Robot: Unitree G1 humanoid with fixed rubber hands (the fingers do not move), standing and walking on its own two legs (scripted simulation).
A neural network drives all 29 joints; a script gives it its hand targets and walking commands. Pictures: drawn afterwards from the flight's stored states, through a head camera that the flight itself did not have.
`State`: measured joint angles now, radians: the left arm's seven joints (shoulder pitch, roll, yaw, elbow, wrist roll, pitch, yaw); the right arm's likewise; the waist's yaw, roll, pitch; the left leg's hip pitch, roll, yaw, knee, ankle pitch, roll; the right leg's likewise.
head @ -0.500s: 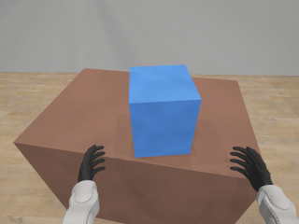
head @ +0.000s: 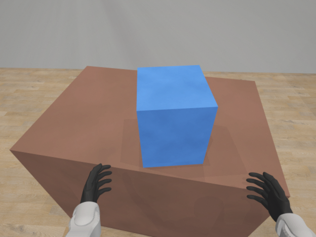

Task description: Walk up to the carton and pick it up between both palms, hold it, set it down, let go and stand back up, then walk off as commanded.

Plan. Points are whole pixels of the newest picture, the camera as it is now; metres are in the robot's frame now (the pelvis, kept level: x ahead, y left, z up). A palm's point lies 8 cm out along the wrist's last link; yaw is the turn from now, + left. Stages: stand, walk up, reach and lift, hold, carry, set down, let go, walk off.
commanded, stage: set down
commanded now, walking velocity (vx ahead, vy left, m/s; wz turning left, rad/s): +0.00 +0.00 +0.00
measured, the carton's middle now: (170, 116) +0.49 +0.01 +0.05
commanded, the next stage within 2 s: let go in 1.20 s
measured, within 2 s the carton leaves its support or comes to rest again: neither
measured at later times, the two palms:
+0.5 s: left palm (86, 208) +0.21 +0.21 -0.02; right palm (270, 211) +0.23 -0.24 -0.01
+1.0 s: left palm (81, 223) +0.18 +0.23 -0.05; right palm (270, 225) +0.21 -0.24 -0.04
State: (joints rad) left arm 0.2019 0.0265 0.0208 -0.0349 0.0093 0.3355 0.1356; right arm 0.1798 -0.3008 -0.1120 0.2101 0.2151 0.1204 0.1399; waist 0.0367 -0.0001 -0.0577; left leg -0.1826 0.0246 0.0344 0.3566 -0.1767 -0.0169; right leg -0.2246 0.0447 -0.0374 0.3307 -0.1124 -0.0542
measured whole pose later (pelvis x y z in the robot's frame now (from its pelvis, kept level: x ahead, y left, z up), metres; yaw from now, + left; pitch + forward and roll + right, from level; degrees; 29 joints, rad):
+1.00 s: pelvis +0.03 +0.01 +0.00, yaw +0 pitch +2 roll +0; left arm 0.27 0.15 0.02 0.32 0.01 0.12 0.04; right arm 0.24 -0.29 -0.06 0.47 0.17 -0.09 0.08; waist 0.04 0.00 -0.03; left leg -0.18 0.02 0.03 0.36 -0.21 -0.02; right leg -0.21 0.04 -0.04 0.31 -0.14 -0.05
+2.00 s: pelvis +0.05 +0.01 +0.00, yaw +0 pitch +2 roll +0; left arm 0.27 0.32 0.02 0.69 0.01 -0.02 -0.01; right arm 0.24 -0.25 -0.04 0.71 0.03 -0.04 -0.01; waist 0.04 -0.01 -0.02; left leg -0.18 0.02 0.03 0.43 -0.29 -0.01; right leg -0.23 0.04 -0.04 0.42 -0.23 -0.05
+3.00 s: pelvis +0.03 +0.01 +0.00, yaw +0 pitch +0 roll +0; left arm 0.27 0.34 0.02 0.87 0.01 -0.04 0.00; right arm 0.24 -0.25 -0.04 0.81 0.03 -0.03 -0.01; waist 0.04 -0.01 -0.02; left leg -0.18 0.02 0.03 0.44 -0.26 -0.01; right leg -0.23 0.04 -0.04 0.42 -0.20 -0.05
